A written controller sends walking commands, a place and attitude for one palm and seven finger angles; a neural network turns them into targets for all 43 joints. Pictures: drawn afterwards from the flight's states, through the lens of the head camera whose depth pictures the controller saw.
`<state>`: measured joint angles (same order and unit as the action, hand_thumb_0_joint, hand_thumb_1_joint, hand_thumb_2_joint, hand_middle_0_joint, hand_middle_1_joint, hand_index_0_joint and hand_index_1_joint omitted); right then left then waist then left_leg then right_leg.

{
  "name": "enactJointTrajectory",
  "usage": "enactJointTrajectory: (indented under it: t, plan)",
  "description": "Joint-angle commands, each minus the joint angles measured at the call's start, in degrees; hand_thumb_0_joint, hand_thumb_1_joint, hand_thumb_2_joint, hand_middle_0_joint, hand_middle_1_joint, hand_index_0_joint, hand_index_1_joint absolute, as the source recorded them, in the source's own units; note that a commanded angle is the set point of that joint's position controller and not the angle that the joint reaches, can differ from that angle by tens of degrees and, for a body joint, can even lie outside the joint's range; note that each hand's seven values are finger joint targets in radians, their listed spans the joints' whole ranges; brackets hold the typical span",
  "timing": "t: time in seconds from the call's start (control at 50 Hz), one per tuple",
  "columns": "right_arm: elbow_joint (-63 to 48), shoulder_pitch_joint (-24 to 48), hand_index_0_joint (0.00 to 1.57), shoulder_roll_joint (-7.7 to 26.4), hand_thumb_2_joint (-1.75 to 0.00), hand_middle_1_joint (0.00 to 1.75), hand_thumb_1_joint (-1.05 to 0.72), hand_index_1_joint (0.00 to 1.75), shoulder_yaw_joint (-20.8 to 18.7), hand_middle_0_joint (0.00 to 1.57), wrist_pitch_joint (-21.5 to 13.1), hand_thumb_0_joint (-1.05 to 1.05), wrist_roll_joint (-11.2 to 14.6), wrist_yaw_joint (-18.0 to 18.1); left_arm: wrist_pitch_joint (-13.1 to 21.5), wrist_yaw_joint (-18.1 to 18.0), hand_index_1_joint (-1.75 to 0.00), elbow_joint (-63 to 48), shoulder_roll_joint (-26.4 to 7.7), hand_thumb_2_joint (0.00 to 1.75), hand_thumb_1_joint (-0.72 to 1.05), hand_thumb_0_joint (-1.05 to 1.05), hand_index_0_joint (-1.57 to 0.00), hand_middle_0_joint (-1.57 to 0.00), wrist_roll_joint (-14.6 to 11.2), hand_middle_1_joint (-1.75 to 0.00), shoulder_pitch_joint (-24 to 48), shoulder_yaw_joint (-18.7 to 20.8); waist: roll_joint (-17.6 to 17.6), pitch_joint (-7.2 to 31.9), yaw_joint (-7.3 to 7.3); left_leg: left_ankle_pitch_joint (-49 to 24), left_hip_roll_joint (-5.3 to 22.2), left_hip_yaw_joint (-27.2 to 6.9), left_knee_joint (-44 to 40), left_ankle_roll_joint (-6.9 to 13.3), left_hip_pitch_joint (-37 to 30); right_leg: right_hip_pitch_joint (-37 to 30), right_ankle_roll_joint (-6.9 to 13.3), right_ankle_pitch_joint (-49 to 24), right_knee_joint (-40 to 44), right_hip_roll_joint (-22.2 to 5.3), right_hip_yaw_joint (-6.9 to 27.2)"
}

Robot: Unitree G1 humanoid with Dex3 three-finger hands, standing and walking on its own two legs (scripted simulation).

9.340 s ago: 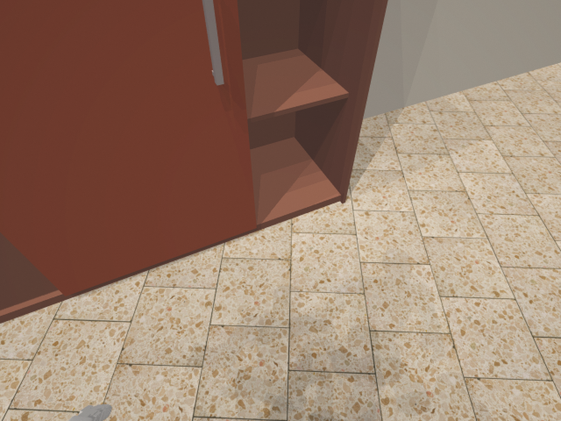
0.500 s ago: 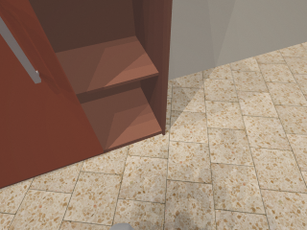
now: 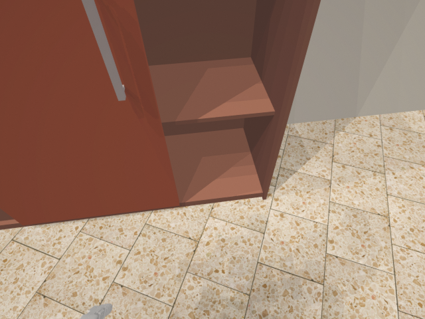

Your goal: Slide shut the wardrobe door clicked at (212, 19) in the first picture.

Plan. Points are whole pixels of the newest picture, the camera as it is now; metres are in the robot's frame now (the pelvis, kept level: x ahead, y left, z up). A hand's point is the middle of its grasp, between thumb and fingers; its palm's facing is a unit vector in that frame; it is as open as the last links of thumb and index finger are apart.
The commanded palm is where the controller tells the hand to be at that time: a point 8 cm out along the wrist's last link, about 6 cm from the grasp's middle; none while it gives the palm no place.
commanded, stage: turn to face it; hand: left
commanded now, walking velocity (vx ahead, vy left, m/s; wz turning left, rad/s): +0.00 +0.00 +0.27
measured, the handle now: (105, 43) +0.70 +0.30 +0.17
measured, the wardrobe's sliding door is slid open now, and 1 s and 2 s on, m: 0.45 0.45 0.45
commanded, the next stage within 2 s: take the last steps up to it in 0.12 s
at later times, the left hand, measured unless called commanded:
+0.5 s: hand out of the picture -0.07 +0.17 -0.15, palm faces +0.27 -0.93 -0.24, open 7.4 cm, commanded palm none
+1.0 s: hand (112, 306) +0.18 +0.24 -0.16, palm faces +0.16 -0.97 -0.19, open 7.4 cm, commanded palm none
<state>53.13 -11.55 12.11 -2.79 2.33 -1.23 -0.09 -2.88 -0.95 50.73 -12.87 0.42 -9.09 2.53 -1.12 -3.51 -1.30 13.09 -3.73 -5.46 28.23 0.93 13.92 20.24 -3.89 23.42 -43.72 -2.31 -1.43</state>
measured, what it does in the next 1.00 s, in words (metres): walks ahead: right foot, then left foot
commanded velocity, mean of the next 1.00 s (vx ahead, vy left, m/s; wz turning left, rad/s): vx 0.23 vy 0.01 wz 0.07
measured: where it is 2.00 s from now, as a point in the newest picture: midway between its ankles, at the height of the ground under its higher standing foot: (210, 316)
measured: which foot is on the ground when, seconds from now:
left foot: down 0.00-0.06, up 0.08-0.58, down 0.60-1.00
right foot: up 0.00-0.02, down 0.04-0.60, up 0.62-1.00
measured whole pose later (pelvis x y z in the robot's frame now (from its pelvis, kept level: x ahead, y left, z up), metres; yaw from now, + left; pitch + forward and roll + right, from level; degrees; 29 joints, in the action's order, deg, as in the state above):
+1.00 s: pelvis +0.12 +0.04 +0.00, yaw +10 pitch -1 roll +1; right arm 66.6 -27.2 7.0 -1.5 -3.5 -1.2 1.9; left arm -0.4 1.1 58.1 -9.9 1.1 -8.9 2.9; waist 0.4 -3.3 -2.5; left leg 21.2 -1.3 5.8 16.1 1.1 -6.3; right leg 31.4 0.6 12.0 -43.5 -5.2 -5.7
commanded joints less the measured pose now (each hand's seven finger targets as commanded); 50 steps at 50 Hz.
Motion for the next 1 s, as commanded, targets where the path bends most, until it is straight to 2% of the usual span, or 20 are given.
enactJointTrajectory:
  t: [0.0,0.02,0.04,0.08,0.12,0.16,0.22,0.28,0.38,0.46,0.52,0.54,0.56,0.58,0.6,0.64,0.7,0.88,0.94,0.98]
  plan:
    - [-4.2,1.2,0.2,8.9,-0.9,0.3,-0.9,0.3,-2.6,0.2,-1.0,0.0,0.5,0.4,2.9,-0.9,-0.3,-2.1,-6.6,0.9,0.9,0.0,-0.2,-0.2,0.0,-0.3,-8.0,1.9,-2.7,6.7,3.54,-14.3,10.4,-11.0,1.1,4.5,4.9,-15.5,0.9,-13.1,21.6,-1.5,1.4]
    - [-4.7,-0.5,0.2,5.1,-0.9,0.3,-0.9,0.3,-2.2,0.2,-1.2,0.0,1.1,0.1,3.6,-1.3,-0.3,-2.0,-11.0,0.9,0.9,0.0,-0.2,-0.2,0.9,-0.3,-8.9,2.8,11.3,7.5,3.2,1.3,3.1,-3.2,11.7,0.1,14.0,-22.0,4.8,-18.5,26.3,-13.8,14.4]
    - [-5.8,0.0,0.2,4.9,-0.9,0.3,-0.9,0.3,-2.3,0.2,-0.9,0.0,0.9,0.1,3.6,-1.1,-0.3,-2.8,-14.4,0.9,0.9,0.0,-0.2,-0.2,1.1,-0.3,-8.8,3.2,16.1,5.5,3.57,20.3,-0.9,1.4,23.6,-2.1,16.5,-16.3,11.8,-26.2,27.8,-25.1,22.3]
    - [-3.6,0.6,0.2,6.7,-0.9,0.3,-0.9,0.3,-3.3,0.2,0.9,0.0,0.2,0.0,3.2,-1.3,-0.3,-3.6,-10.9,0.9,0.9,0.0,-0.2,-0.2,0.6,-0.3,-4.1,3.0,12.7,1.2,2.03,16.5,1.8,-1.5,37.7,-1.7,14.9,-5.2,13.5,-12.5,30.5,-20.5,19.0]
    - [-1.5,-1.3,0.2,6.1,-0.9,0.3,-0.9,0.3,-3.2,0.2,1.2,0.0,-0.1,-0.7,3.4,-1.1,-0.3,-4.1,-7.8,0.9,0.9,0.0,-0.2,-0.2,0.6,-0.3,-0.7,2.1,8.3,-0.4,0.19,9.3,3.2,0.1,41.5,-2.3,14.8,-3.5,11.3,-9.5,29.9,-15.2,10.7]
    - [-0.4,-2.7,0.2,5.4,-0.9,0.3,-0.9,0.3,-2.9,0.2,1.2,0.0,-0.1,-0.8,3.6,-1.2,-0.3,-3.9,-7.1,0.9,0.9,0.0,-0.2,-0.2,0.7,-0.3,-0.9,2.1,9.9,0.4,0.05,6.8,3.8,1.4,40.5,-3.0,14.4,-5.0,10.5,-10.2,29.9,-13.9,7.0]
    - [-0.1,-0.7,0.2,4.8,-0.9,0.3,-0.9,0.3,-2.3,0.2,0.9,0.0,-0.1,-0.7,3.9,-1.2,-0.3,-1.5,-7.3,0.9,0.9,0.0,-0.2,-0.2,0.8,-0.3,-6.2,2.3,9.2,2.4,2.58,8.3,4.2,2.8,33.5,-3.8,14.9,-11.8,11.4,-12.3,29.5,-14.3,7.2]
    - [-0.1,1.8,0.2,4.6,-0.9,0.3,-0.9,0.3,-1.9,0.2,0.4,0.0,-0.4,-1.1,4.5,-0.7,-0.3,1.4,-7.7,0.9,0.9,0.0,-0.2,-0.2,1.0,-0.3,-11.0,2.5,9.3,1.8,4.69,8.7,5.5,4.2,28.9,-3.7,16.4,-15.4,11.4,-3.7,32.4,-15.9,9.1]
    - [-0.4,4.6,0.2,3.3,-0.9,0.3,-0.9,0.3,-1.3,0.2,-0.9,0.0,-0.2,-1.7,5.4,-0.3,-0.3,5.4,-8.1,0.9,0.9,0.0,-0.2,-0.2,1.5,-0.3,-15.1,2.6,9.1,1.2,5.97,10.8,6.6,7.0,18.3,-2.4,14.8,-16.9,12.5,2.6,35.0,-17.6,9.9]
    - [0.4,2.4,0.2,1.9,-0.9,0.3,-0.9,0.3,-0.7,0.2,-1.9,0.0,0.1,-1.7,5.3,0.0,-0.3,7.6,-8.2,0.9,0.9,0.0,-0.2,-0.2,1.6,-0.3,-15.1,2.5,10.2,1.5,4.81,11.7,5.8,9.5,9.7,-0.9,7.1,-12.9,12.5,3.4,34.7,-17.2,7.3]
    - [3.5,-5.4,0.2,1.6,-0.9,0.3,-0.9,0.3,-0.3,0.2,-2.8,0.0,0.1,-1.0,4.7,0.2,-0.3,8.8,-7.2,0.9,0.9,0.0,-0.2,-0.2,1.0,-0.3,-12.2,2.2,8.5,1.2,0.56,4.0,4.1,13.2,-3.9,-0.5,-9.7,-1.2,9.2,8.8,30.1,-12.8,1.3]
    - [4.8,-9.0,0.2,3.5,-0.9,0.3,-0.9,0.3,-0.8,0.2,-3.1,0.0,0.3,-0.4,4.4,0.5,-0.3,8.8,-5.5,0.9,0.9,0.0,-0.2,-0.2,0.9,-0.3,-11.9,1.8,2.0,1.1,-1.12,6.9,5.6,10.4,-6.0,0.1,-17.3,6.0,7.4,10.5,24.6,-10.0,-0.8]
    - [6.0,-13.9,0.2,7.5,-0.9,0.3,-0.9,0.3,-1.7,0.2,-3.4,0.0,-0.3,0.2,4.1,0.9,-0.3,7.6,-1.9,0.9,0.9,0.0,-0.2,-0.2,0.7,-0.3,-10.6,1.0,-10.9,-0.1,-3.66,19.7,16.1,-4.9,-12.8,3.8,-20.7,15.6,4.8,10.4,11.2,-4.4,-5.8]
    - [6.5,-18.3,0.2,11.5,-0.9,0.3,-0.9,0.3,-2.3,0.2,-3.3,0.0,-0.5,0.8,4.2,1.0,-0.3,5.1,0.0,0.9,0.9,0.0,-0.2,-0.2,0.9,-0.3,-7.7,0.4,-16.6,-3.1,-5.19,28.0,25.5,-18.2,-21.3,8.4,-18.5,21.5,3.7,8.8,-3.1,-0.2,-8.9]
    - [6.6,-16.4,0.2,11.4,-0.9,0.3,-0.9,0.3,-2.2,0.2,-3.4,0.0,-0.3,1.0,4.2,1.1,-0.3,3.9,-1.0,0.9,0.9,0.0,-0.2,-0.2,1.4,-0.3,-4.8,0.5,-13.9,-4.9,-4.46,29.9,26.6,-20.0,-22.8,9.9,-13.8,22.5,4.8,7.1,-9.9,-2.5,-3.4]
    - [5.4,-10.3,0.2,6.7,-0.9,0.3,-0.9,0.3,-0.7,0.2,-4.1,0.0,0.1,1.4,4.2,1.8,-0.3,6.1,-2.2,0.9,0.9,0.0,-0.2,-0.2,1.3,-0.3,-6.5,1.0,-10.0,-7.3,-0.86,22.0,22.5,-12.0,-22.7,8.5,-8.1,20.8,4.8,-1.1,-16.9,-4.5,-1.2]
    - [5.5,-9.9,0.2,4.0,-0.9,0.3,-0.9,0.3,-0.1,0.2,-5.8,0.0,0.3,1.6,4.0,2.1,-0.3,8.3,-0.3,0.9,0.9,0.0,-0.2,-0.2,1.4,-0.3,-9.9,0.9,-3.9,-5.6,1.24,3.0,17.9,-2.5,-21.4,7.7,-8.9,18.5,3.4,-8.9,-18.8,-4.4,-1.5]
    - [10.2,-17.1,0.2,2.9,-0.9,0.3,-0.9,0.3,0.1,0.2,-7.0,0.0,0.1,2.4,3.9,2.3,-0.3,3.7,1.0,0.9,0.9,0.0,-0.2,-0.2,0.6,-0.3,1.8,0.8,-4.5,-6.8,-0.12,-23.4,18.8,3.2,-17.6,9.2,-15.1,20.3,3.1,-12.6,-5.1,-4.4,-3.3]
    - [11.2,-17.5,0.2,3.2,-0.9,0.3,-0.9,0.3,-0.1,0.2,-6.7,0.0,-0.3,2.4,4.3,2.2,-0.3,2.6,0.9,0.9,0.9,0.0,-0.2,-0.2,0.4,-0.3,4.4,0.9,-5.1,-6.6,-0.67,-27.9,19.4,4.3,-14.4,8.3,-13.1,12.6,5.0,-11.1,2.8,-2.8,-4.2]
    - [11.7,-16.9,0.2,4.3,-0.9,0.3,-0.9,0.3,-0.2,0.2,-6.5,0.0,-0.3,2.5,4.7,2.1,-0.3,3.5,0.6,0.9,0.9,0.0,-0.2,-0.2,0.5,-0.3,0.3,1.1,-4.8,-4.4,1.59,-37.8,18.7,6.2,-8.4,7.4,-12.2,3.9,6.3,-10.7,6.2,0.1,-6.4]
